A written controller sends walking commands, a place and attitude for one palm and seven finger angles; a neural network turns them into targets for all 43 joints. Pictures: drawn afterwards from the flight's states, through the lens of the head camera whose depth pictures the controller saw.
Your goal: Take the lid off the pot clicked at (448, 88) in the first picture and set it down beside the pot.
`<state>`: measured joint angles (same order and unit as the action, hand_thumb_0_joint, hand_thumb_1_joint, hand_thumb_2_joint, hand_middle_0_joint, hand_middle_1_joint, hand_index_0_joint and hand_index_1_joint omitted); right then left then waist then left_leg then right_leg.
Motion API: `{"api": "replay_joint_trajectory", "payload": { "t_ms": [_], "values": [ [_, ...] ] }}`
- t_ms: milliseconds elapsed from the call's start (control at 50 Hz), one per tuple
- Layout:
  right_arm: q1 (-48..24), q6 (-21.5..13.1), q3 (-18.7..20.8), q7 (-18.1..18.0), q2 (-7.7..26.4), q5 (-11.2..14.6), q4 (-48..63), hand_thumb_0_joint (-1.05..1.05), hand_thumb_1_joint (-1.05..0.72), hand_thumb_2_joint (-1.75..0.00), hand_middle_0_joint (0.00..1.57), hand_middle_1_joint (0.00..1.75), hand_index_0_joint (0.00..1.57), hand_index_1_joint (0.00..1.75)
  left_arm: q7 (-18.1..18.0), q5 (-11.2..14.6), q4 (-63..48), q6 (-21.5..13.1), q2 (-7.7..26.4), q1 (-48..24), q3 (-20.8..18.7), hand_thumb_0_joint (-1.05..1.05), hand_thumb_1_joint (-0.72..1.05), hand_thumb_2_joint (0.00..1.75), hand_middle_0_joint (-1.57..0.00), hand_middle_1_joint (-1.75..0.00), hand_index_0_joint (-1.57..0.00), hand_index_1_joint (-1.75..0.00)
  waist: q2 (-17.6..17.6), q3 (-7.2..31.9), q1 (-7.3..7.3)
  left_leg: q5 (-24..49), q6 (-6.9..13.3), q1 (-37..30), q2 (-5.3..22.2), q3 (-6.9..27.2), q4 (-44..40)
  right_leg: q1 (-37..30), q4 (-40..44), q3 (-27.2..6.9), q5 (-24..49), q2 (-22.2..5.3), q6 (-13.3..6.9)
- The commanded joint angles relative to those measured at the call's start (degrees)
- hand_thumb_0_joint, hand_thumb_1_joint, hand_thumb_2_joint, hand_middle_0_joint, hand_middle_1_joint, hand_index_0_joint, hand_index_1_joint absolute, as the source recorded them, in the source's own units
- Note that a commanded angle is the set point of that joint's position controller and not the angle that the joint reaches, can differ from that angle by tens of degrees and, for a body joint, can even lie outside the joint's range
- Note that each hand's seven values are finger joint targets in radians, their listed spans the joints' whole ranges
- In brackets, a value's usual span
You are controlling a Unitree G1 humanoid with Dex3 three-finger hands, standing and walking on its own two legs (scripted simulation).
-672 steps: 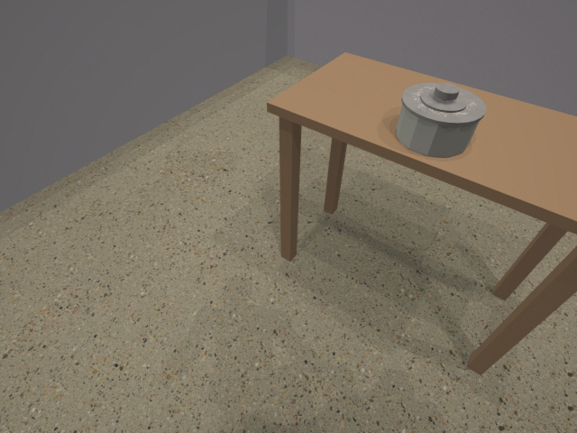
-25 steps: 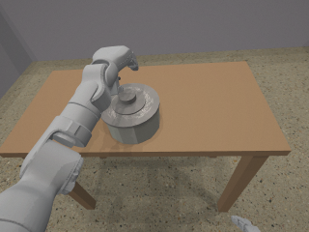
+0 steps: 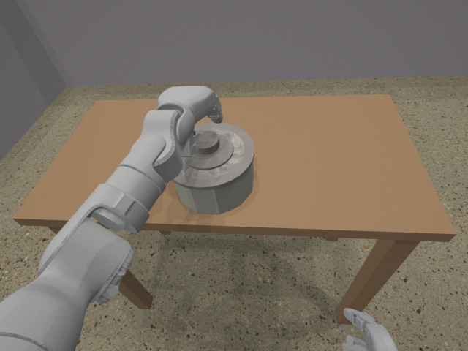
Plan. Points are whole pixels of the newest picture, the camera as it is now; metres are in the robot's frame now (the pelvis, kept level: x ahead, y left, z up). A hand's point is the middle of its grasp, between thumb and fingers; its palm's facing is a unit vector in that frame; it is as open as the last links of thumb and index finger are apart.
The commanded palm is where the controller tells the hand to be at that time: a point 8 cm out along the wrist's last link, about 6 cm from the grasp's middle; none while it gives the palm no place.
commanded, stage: move the open hand above the knob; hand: left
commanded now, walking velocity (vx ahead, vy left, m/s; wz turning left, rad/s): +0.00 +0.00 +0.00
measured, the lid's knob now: (206, 142) +0.48 +0.06 +0.10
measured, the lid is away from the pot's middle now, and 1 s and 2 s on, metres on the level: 0.00 0.00 0.00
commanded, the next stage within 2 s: lower the open fingers around the knob in 0.90 s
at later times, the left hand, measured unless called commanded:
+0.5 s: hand (192, 119) +0.46 +0.07 +0.17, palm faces -0.19 -0.04 -0.98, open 10.0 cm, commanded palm +0.43 +0.07 +0.23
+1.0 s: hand (192, 127) +0.45 +0.07 +0.17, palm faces -0.22 -0.03 -0.98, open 10.0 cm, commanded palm +0.43 +0.07 +0.23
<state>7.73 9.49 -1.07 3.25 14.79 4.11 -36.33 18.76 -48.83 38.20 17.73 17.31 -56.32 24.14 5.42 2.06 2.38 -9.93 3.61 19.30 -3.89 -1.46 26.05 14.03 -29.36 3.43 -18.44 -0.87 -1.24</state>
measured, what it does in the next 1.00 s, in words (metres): stands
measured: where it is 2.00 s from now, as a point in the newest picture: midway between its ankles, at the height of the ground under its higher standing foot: outside the picture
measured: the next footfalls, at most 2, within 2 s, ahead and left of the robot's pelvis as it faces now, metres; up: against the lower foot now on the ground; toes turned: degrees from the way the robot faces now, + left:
none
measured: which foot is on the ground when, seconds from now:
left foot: down 0.00-1.00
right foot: down 0.00-1.00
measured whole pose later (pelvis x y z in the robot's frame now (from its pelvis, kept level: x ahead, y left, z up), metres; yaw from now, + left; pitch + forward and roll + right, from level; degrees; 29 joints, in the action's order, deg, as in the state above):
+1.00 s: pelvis +0.00 +0.00 +0.00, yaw +0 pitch +2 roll +1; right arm 6.8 9.5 -1.5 2.4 15.1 4.3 -36.8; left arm 19.9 -47.5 36.3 16.1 18.6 -56.0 22.4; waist 5.0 1.6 2.2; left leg -10.3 3.3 18.1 -3.5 -1.3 25.9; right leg 12.7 -28.8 3.4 -18.5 -0.4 -1.6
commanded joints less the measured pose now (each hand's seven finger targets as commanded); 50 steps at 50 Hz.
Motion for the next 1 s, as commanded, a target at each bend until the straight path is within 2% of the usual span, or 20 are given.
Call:
{"api": "replay_joint_trajectory", "payload": {
  "t_ms": [0, 40, 80, 140, 160, 260, 300, 360, 420, 460, 560, 620, 640, 700, 740, 780, 820, 900, 940, 980],
  "values": [
    [-3.6, -3.8, 1.2, -2.1, 5.7, 0.2, 5.7, 0.0, -0.9, -0.9, 0.2, 0.3, 0.2, 0.3, -3.0, -0.1, -8.5, -1.7, 15.5, -42.0, -10.5, 0.0, -0.31, 1.49, -0.85, -0.08, -0.85, -0.08, -10.7, 22.0, 1.68, 9.0, 1.4, -15.5, -0.1, 4.0, -1.0, -0.8, 3.9, -2.5, 21.4, 1.3, -0.6],
    [-2.8, -4.3, 1.4, -1.9, 5.7, -0.1, 5.9, 0.0, -0.9, -0.9, 0.2, 0.3, 0.2, 0.3, -3.5, 0.1, -7.2, -2.5, 14.0, -37.1, -10.7, 0.0, -0.31, 1.49, -0.85, -0.08, -0.85, -0.08, -9.1, 22.4, 0.62, 12.1, 1.3, -15.7, 0.1, 4.2, -0.7, -0.8, 3.6, -2.3, 22.7, 1.1, -1.1],
    [-3.5, -3.4, 1.4, -1.2, 5.6, -0.2, 5.7, 0.0, -0.9, -0.9, 0.2, 0.3, 0.2, 0.3, -3.4, -1.0, -2.3, -1.3, 8.8, -30.5, -7.3, 0.0, -0.31, 1.49, -0.85, -0.08, -0.85, -0.08, -8.8, 19.8, 0.16, 12.5, 0.7, -14.9, 0.4, 3.9, -0.9, 0.8, 3.3, -1.6, 21.8, 1.2, -1.2],
    [-3.7, -2.3, 1.5, -0.2, 6.4, 0.1, 7.1, 0.0, -0.9, -0.9, 0.2, 0.3, 0.2, 0.3, -2.4, -0.9, 1.5, 0.3, 7.0, -20.8, -7.3, 0.0, -0.31, 1.49, -0.85, -0.08, -0.85, -0.08, -11.3, 17.6, -0.63, 13.6, 0.5, -12.2, 0.5, 3.4, -0.5, -0.5, 3.3, -1.4, 23.5, 1.0, -1.2],
    [-4.6, -1.9, 1.3, -0.1, 6.4, 0.2, 7.6, 0.0, -0.9, -0.9, 0.2, 0.3, 0.2, 0.3, -1.9, -1.3, 0.3, 0.8, 6.1, -22.4, -5.6, 0.0, -0.31, 1.49, -0.85, -0.08, -0.85, -0.08, -11.3, 17.8, -0.28, 12.1, 0.5, -11.8, 0.3, 3.0, -0.6, -0.6, 3.5, -1.6, 23.0, 1.0, -0.9],
    [-5.8, -3.7, 2.1, -0.9, 5.5, 0.2, 9.7, 0.0, -0.9, -0.9, 0.2, 0.3, 0.2, 0.3, -1.5, -0.8, -21.5, -3.3, 13.6, -41.0, -8.2, 0.0, -0.31, 1.49, -0.85, -0.08, -0.85, -0.08, -7.2, 29.0, 1.25, 16.2, 2.0, -20.2, -0.2, 4.2, 1.2, -3.9, 3.4, -3.2, 27.9, 1.0, -0.7],
    [-3.5, -4.2, 2.1, -1.3, 5.6, 0.2, 7.3, 0.0, -0.9, -0.9, 0.2, 0.3, 0.2, 0.3, -2.5, -1.0, -17.0, -3.5, 14.7, -40.2, -9.5, 0.0, -0.31, 1.49, -0.85, -0.08, -0.85, -0.08, -7.5, 26.7, 1.4, 16.5, 1.8, -20.8, 0.4, 4.6, 0.8, -1.7, 3.3, -2.7, 26.5, 1.6, -0.9],
    [-3.0, -3.5, 1.4, -1.3, 6.3, -0.3, 5.4, 0.0, -0.9, -0.9, 0.2, 0.3, 0.2, 0.3, -4.2, -0.9, -4.2, -1.7, 17.5, -29.7, -14.4, 0.0, -0.31, 1.49, -0.85, -0.08, -0.85, -0.08, -11.2, 20.3, -0.76, 13.7, 1.2, -13.6, 0.4, 3.5, -0.8, -2.7, 3.5, -2.2, 25.1, 1.4, -1.0],
    [-4.0, -2.5, 1.2, -0.6, 6.1, 0.3, 5.8, 0.0, -0.9, -0.9, 0.2, 0.3, 0.2, 0.3, -4.2, -0.9, 1.0, 1.1, 7.1, -23.3, -6.6, 0.0, -0.31, 1.49, -0.85, -0.08, -0.85, -0.08, -11.8, 14.6, -0.6, 10.4, 0.5, -10.6, 0.7, 2.7, -1.6, 0.8, 3.8, -1.2, 21.3, 1.3, -0.8],
    [-5.4, -2.0, 1.8, 0.1, 6.2, 0.4, 7.5, 0.0, -0.9, -0.9, 0.2, 0.3, 0.2, 0.3, -3.1, -1.4, -3.1, 1.3, 4.8, -22.2, -4.6, 0.0, -0.31, 1.49, -0.85, -0.08, -0.85, -0.08, -10.5, 17.2, -0.34, 12.1, 0.7, -12.7, 0.7, 2.6, -0.5, 0.1, 3.8, -1.6, 22.6, 1.0, -1.0],
    [-6.9, -3.4, 2.2, -0.2, 5.5, 0.2, 9.9, 0.0, -0.9, -0.9, 0.2, 0.3, 0.2, 0.3, -1.8, -1.1, -24.7, -2.0, 14.8, -39.3, -8.8, 0.0, -0.31, 1.49, -0.85, -0.08, -0.85, -0.08, -5.5, 32.9, 0.83, 20.8, 2.0, -22.1, -0.2, 4.5, 2.5, -5.6, 2.4, -3.6, 32.0, 0.9, -0.8],
    [-4.6, -2.7, 1.5, -0.9, 5.8, 0.3, 6.2, 0.0, -0.9, -0.9, 0.2, 0.3, 0.2, 0.3, -2.3, -1.3, -9.3, -0.5, 14.7, -33.3, -10.0, 0.0, -0.31, 1.49, -0.85, -0.08, -0.85, -0.08, -10.5, 21.7, 0.81, 14.6, 1.7, -15.6, 0.0, 3.3, 0.7, -1.8, 3.5, -2.5, 27.4, 1.5, -0.7],
    [-3.3, -2.4, 1.6, -1.1, 6.6, 0.2, 5.3, 0.0, -0.9, -0.9, 0.2, 0.3, 0.2, 0.3, -2.9, 0.0, -6.6, -0.3, 16.8, -30.8, -13.6, 0.0, -0.31, 1.49, -0.85, -0.08, -0.85, -0.08, -11.9, 19.7, 0.21, 13.4, 1.5, -13.2, 0.2, 3.2, -0.2, -2.6, 3.9, -2.2, 27.0, 1.1, -0.8],
    [-5.3, -2.2, 0.4, -1.4, 6.2, 0.4, 5.5, 0.0, -0.9, -0.9, 0.2, 0.3, 0.2, 0.3, -3.1, -0.1, 1.6, 1.7, 11.5, -25.2, -9.6, 0.0, -0.31, 1.49, -0.85, -0.08, -0.85, -0.08, -13.3, 13.5, -0.59, 9.0, 0.8, -9.1, 0.1, 2.3, -1.5, -0.8, 4.2, -1.9, 23.2, 0.9, -0.4],
    [-6.9, -2.1, 1.2, -0.7, 6.0, 0.4, 8.0, 0.0, -0.9, -0.9, 0.2, 0.3, 0.2, 0.3, -2.0, -0.5, -6.1, 1.1, 6.5, -26.3, -5.1, 0.0, -0.31, 1.49, -0.85, -0.08, -0.85, -0.08, -10.6, 18.3, -0.13, 12.7, 1.1, -12.3, 0.0, 2.7, 0.0, -1.7, 3.7, -2.2, 25.7, 0.3, -0.9],
    [-8.5, -2.0, 1.8, 0.0, 5.5, 0.3, 9.8, 0.0, -0.9, -0.9, 0.2, 0.3, 0.2, 0.3, -0.8, -1.6, -14.8, 0.2, 7.2, -28.2, -4.4, 0.0, -0.31, 1.49, -0.85, -0.08, -0.85, -0.08, -6.9, 25.8, -0.11, 18.2, 1.5, -17.8, -0.1, 3.2, 1.8, -3.6, 2.8, -2.9, 29.6, 0.4, -1.0],
    [-8.1, -1.7, 1.9, 0.0, 5.4, 0.4, 9.8, 0.0, -0.9, -0.9, 0.2, 0.3, 0.2, 0.3, 0.0, -1.6, -17.7, -0.5, 9.4, -31.3, -5.3, 0.0, -0.31, 1.49, -0.85, -0.08, -0.85, -0.08, -7.3, 27.5, 0.6, 18.8, 1.7, -19.1, -0.2, 3.6, 2.1, -3.8, 2.9, -3.0, 30.1, 0.6, -0.8],
    [-5.7, -1.9, 1.1, -1.3, 6.0, 0.4, 6.9, 0.0, -0.9, -0.9, 0.2, 0.3, 0.2, 0.3, -1.1, -0.6, -11.8, -0.9, 17.4, -34.9, -12.1, 0.0, -0.31, 1.49, -0.85, -0.08, -0.85, -0.08, -10.5, 21.0, 0.5, 11.3, 1.6, -14.4, -0.1, 3.3, -0.2, -2.8, 4.1, -2.6, 25.2, 1.1, -0.6],
    [-5.5, -2.6, 1.2, -1.6, 6.1, 0.4, 7.0, 0.0, -0.9, -0.9, 0.2, 0.3, 0.2, 0.3, -2.1, 0.6, -12.1, -2.0, 16.8, -34.1, -12.7, 0.0, -0.31, 1.49, -0.85, -0.08, -0.85, -0.08, -10.0, 20.6, 0.09, 11.6, 1.6, -14.1, 0.1, 3.4, -0.4, -2.7, 4.2, -2.6, 24.6, 0.7, -0.9],
    [-6.5, -2.8, 1.2, -1.0, 5.3, 0.3, 7.2, 0.0, -0.9, -0.9, 0.2, 0.3, 0.2, 0.3, -2.4, -0.5, -10.6, -1.6, 11.2, -30.8, -8.2, 0.0, -0.31, 1.49, -0.85, -0.08, -0.85, -0.08, -8.6, 21.0, -0.29, 13.9, 1.3, -15.7, 0.2, 3.8, -0.1, -1.6, 3.4, -2.2, 24.9, 1.1, -1.1]
  ]
}}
